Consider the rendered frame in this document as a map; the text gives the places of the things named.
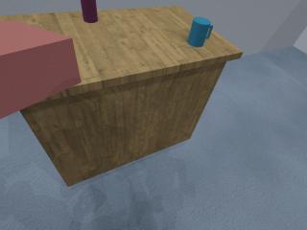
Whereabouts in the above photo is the sponge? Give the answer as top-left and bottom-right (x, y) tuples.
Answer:
(0, 20), (82, 119)

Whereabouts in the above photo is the table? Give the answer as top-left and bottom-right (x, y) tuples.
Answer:
(0, 6), (243, 187)

